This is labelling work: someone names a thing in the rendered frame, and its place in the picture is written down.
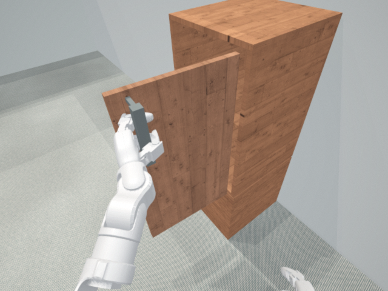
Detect robot left hand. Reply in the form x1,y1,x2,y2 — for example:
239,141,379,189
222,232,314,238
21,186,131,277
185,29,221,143
113,112,164,168

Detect cupboard door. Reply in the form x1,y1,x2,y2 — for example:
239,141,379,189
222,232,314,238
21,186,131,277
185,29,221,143
102,52,240,238

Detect robot right hand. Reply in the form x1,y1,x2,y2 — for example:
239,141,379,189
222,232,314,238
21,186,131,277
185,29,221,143
281,267,315,291

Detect handle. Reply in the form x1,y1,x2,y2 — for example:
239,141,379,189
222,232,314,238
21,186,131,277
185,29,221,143
125,96,156,167

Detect left robot forearm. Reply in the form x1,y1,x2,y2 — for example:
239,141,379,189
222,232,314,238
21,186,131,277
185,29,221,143
75,161,156,291

